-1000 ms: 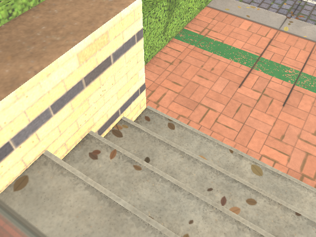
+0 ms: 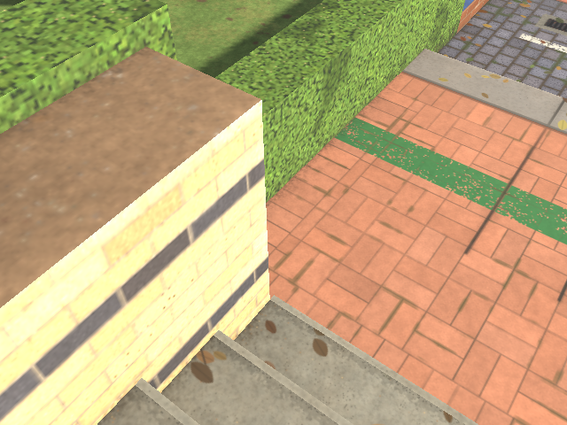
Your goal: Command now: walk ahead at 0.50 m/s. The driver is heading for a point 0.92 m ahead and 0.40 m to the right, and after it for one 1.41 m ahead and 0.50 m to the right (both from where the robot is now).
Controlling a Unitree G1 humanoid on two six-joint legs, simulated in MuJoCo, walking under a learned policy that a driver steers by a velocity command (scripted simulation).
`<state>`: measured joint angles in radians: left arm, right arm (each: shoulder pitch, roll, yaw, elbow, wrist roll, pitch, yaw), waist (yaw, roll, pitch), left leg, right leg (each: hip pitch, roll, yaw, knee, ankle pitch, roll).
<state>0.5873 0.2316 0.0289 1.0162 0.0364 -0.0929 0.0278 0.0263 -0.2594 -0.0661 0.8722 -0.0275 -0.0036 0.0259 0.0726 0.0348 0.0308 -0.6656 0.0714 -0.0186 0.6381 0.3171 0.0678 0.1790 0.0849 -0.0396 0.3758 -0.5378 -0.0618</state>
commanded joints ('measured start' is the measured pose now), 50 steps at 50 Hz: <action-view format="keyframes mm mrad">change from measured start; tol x64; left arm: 1 -88 99 8 -46 -7 -31 -12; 50 -18 16 -52 -59 46 -68 -23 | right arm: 1 -79 -29 1 -61 5 -9 30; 9 827 -173 -11 131 -128 -38 67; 50 40 -21 112 -68 -86 -88 23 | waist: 1 -13 -40 135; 9 -198 184 -565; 50 67 -5 25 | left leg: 1 232 5 47 -161 256 35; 9 1510 342 -247 230 745 399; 14 137 343 -191 -352 -65 224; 31 542 289 48 78 -517 44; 37 -369 -44 120 1428 -1189 -133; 46 480 11 84 540 -216 -27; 50 -79 100 -106 -54 158 -102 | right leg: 1 -350 -201 74 17 466 -87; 9 -838 53 204 1620 -308 63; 21 -776 -276 229 399 1063 17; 32 -751 -197 -5 -24 688 11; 36 581 -291 129 305 1624 -308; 46 -1191 -168 155 91 275 -208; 50 -552 -189 355 510 1 -163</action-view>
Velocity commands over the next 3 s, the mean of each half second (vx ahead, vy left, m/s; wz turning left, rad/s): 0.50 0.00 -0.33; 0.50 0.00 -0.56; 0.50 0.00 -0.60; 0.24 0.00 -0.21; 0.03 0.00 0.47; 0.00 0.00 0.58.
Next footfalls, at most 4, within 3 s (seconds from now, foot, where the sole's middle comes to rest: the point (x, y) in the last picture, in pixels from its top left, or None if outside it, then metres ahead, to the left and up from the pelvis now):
0.14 left None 0.26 0.15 -0.90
0.70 right None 0.47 -0.17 -1.06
1.12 left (323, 378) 0.83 -0.03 -1.22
1.72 right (439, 374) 0.95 -0.46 -1.38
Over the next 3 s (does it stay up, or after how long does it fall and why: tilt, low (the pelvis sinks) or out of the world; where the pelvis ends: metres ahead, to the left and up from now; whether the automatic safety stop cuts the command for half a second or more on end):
stays up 1.12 -0.44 -0.61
